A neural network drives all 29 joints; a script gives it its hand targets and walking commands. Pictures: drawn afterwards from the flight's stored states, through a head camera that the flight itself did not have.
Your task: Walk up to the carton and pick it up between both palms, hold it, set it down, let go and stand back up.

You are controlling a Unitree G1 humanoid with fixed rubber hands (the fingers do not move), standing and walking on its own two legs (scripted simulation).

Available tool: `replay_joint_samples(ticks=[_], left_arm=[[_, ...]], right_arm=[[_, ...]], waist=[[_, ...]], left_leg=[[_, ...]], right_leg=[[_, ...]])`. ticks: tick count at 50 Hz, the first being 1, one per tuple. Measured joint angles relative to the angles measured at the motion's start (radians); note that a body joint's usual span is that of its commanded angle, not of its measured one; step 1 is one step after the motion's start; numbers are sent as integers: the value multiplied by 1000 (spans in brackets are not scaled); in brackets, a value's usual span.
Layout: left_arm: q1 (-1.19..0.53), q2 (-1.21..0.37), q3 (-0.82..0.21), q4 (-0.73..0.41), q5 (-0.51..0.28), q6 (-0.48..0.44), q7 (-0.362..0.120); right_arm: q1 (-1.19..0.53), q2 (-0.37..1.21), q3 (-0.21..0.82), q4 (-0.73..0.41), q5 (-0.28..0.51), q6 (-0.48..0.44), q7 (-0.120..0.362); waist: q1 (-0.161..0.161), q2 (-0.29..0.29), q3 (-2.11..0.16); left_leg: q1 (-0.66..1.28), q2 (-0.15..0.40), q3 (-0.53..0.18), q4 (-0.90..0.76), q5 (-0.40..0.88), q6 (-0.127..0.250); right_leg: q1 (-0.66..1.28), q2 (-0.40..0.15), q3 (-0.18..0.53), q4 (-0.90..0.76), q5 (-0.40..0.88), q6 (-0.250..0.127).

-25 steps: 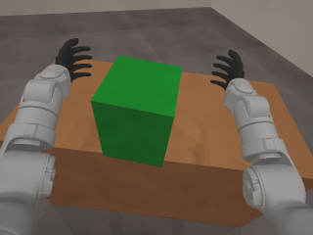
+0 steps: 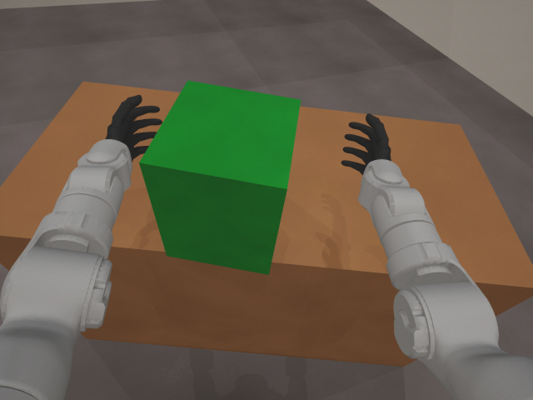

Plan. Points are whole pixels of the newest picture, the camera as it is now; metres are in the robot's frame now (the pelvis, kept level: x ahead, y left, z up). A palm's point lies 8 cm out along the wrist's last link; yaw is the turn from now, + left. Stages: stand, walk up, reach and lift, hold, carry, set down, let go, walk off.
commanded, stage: reach and lift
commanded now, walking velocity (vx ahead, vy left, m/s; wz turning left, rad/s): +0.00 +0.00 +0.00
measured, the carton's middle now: (230, 182) +0.47 +0.01 +0.03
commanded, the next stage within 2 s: none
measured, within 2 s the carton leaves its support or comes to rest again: neither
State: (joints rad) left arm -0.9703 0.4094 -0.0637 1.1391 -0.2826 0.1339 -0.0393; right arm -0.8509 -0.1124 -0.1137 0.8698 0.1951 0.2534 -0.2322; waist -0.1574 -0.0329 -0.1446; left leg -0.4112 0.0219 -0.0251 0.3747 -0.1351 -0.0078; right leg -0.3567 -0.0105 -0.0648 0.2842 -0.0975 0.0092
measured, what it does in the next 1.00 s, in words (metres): stands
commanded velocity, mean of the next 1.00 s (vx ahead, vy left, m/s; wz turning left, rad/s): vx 0.00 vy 0.00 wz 0.00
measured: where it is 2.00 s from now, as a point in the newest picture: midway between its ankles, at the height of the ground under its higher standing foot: outside the picture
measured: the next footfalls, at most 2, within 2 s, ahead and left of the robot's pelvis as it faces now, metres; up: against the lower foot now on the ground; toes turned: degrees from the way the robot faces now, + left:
none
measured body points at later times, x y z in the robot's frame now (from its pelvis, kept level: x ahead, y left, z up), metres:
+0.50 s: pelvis +0.01 +0.01 -0.01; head +0.06 +0.04 +0.44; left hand +0.49 +0.17 +0.08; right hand +0.43 -0.20 +0.09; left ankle +0.02 +0.12 -0.75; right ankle +0.02 -0.13 -0.75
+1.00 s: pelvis +0.02 +0.01 +0.00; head +0.08 +0.03 +0.45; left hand +0.47 +0.15 +0.08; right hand +0.43 -0.14 +0.07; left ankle +0.02 +0.12 -0.75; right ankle +0.02 -0.13 -0.75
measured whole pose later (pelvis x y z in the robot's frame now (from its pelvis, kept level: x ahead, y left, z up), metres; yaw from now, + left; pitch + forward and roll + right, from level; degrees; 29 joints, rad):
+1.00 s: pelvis +0.02 +0.01 +0.00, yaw +3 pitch +14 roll -1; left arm -0.89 0.07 0.37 1.11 0.25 -0.15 -0.07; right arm -0.72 0.20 -0.62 0.79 -0.41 -0.10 -0.16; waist -0.09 0.00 -0.14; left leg -0.43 -0.02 -0.08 0.27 -0.09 0.00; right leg -0.33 -0.04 -0.12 0.13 -0.05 0.03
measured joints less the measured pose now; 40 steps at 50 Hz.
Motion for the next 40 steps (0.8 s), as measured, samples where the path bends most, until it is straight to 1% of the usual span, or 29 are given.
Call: replay_joint_samples(ticks=[3,6,9,14,18,23,29,33,35,37,40], left_arm=[[22,-23,3,30,10,-58,8],[34,-32,11,24,16,-113,20],[30,-40,23,41,38,-152,26],[19,-60,43,81,68,-192,21],[18,-78,47,91,83,-218,24],[10,-95,68,99,112,-236,26],[0,-103,84,127,124,-274,21],[-3,-113,111,130,157,-299,14],[-7,-125,139,133,183,-308,6],[-12,-145,183,133,225,-315,-8],[-14,-196,258,121,323,-325,-39]], right_arm=[[26,29,-32,15,-40,-44,5],[47,47,-59,13,-70,-96,8],[46,52,-63,30,-79,-141,9],[17,48,-65,88,-67,-205,12],[5,46,-77,119,-69,-244,17],[-2,38,-92,155,-77,-269,23],[8,44,-105,164,-96,-300,34],[20,68,-142,157,-141,-317,44],[28,88,-170,143,-178,-322,51],[37,118,-211,121,-235,-325,64],[53,192,-286,63,-354,-338,93]], waist=[[1,-3,-13],[9,-8,-44],[16,-10,-68],[23,-3,-82],[26,0,-93],[33,0,-90],[35,6,-86],[38,14,-84],[41,19,-82],[46,23,-78],[53,31,-62]], left_leg=[[-45,-1,4,11,0,1],[-101,-4,10,15,4,2],[-141,-4,15,18,7,3],[-173,-4,16,33,0,6],[-185,-5,17,35,-3,8],[-179,-4,18,29,-3,9],[-183,-6,13,23,1,10],[-189,-9,8,12,9,10],[-189,-11,4,5,14,11],[-186,-14,-2,-7,21,11],[-167,-21,-19,-31,35,12]], right_leg=[[-52,-2,4,23,-5,1],[-118,-5,11,44,-7,2],[-161,-6,16,49,-4,3],[-186,-5,19,48,-2,6],[-195,-5,21,42,0,9],[-185,-4,23,27,6,10],[-186,-5,19,16,11,11],[-188,-7,14,4,17,12],[-186,-9,10,-6,22,12],[-179,-11,4,-20,28,13],[-147,-15,-12,-56,40,14]])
